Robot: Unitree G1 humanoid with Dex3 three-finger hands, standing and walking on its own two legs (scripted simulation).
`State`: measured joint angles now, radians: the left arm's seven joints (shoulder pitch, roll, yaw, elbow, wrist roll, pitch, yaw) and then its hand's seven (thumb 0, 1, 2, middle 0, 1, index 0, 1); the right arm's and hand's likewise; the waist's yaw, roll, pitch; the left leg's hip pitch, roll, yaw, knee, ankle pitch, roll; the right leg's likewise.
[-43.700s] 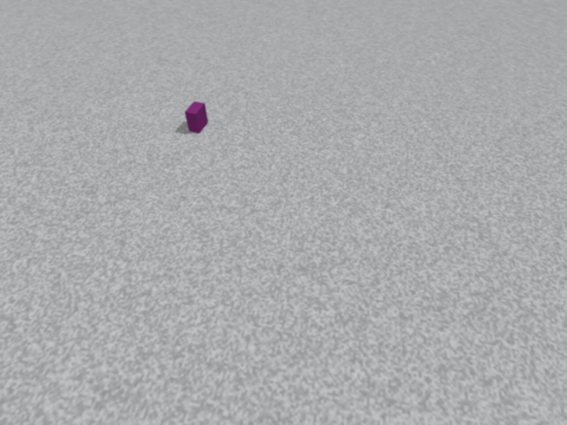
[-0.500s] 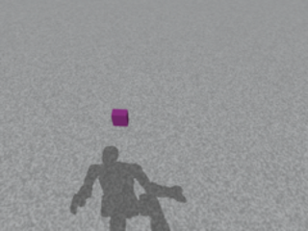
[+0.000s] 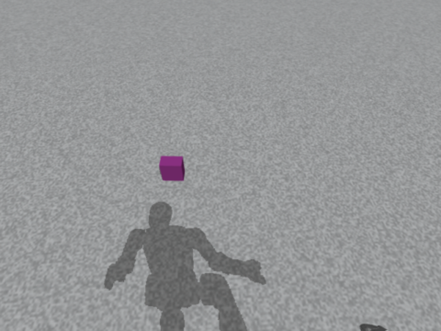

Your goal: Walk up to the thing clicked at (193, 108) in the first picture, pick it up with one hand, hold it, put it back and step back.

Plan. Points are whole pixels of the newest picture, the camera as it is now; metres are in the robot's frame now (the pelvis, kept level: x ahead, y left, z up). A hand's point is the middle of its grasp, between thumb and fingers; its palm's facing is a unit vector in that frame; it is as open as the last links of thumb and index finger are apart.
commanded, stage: step back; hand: left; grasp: from above
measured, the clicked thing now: (172, 168) +1.02 +0.26 -0.70
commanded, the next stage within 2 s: stand in 0.16 s
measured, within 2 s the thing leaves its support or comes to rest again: neither
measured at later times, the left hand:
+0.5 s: hand out of the picture +0.08 +0.23 -0.14, palm faces -0.04 -0.94 -0.34, open 7.4 cm
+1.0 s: hand out of the picture +0.01 +0.24 -0.14, palm faces -0.04 -0.94 -0.35, open 7.4 cm
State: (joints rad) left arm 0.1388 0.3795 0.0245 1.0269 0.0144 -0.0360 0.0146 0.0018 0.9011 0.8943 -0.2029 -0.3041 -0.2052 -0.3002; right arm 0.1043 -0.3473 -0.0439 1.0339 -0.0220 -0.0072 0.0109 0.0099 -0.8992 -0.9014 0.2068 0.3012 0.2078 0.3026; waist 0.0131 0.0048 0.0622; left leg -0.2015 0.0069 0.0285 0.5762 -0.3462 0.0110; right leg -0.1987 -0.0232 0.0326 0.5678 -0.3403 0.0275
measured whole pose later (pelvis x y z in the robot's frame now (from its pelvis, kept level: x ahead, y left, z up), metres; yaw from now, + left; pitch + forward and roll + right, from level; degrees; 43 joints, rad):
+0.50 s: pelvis -0.02 -0.01 +0.02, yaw +0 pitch -4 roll +0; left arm 0.07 0.34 -0.01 1.10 0.01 -0.01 0.00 0.00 0.90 0.89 -0.20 -0.30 -0.21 -0.30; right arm 0.06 -0.34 -0.02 1.11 0.00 0.00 0.00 0.01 -0.90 -0.90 0.21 0.30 0.21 0.30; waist -0.01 0.00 0.08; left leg -0.09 0.01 0.03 0.36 -0.20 -0.01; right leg -0.10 -0.02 0.03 0.37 -0.21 0.02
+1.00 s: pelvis -0.04 -0.02 +0.02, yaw +0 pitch -3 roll +0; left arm 0.14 0.36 -0.01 1.14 0.01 -0.01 -0.01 0.00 0.90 0.89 -0.20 -0.30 -0.20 -0.30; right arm 0.15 -0.35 -0.02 1.16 -0.02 0.00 0.02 0.01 -0.90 -0.90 0.21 0.30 0.21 0.30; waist -0.01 0.00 0.05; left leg -0.13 0.03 0.02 0.34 -0.15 -0.02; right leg -0.14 0.00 0.03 0.34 -0.16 0.01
